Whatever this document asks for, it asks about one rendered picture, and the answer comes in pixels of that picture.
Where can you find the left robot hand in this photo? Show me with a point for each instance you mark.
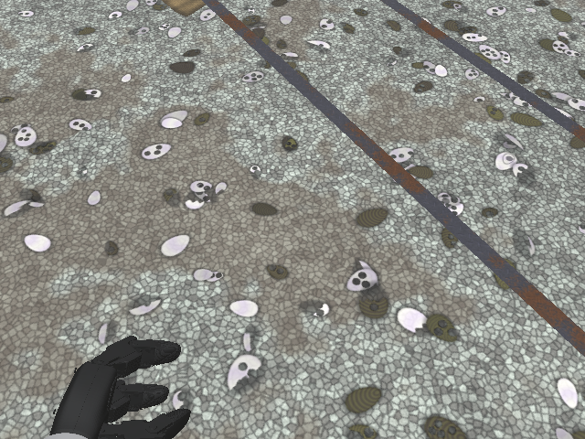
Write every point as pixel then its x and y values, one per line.
pixel 95 397

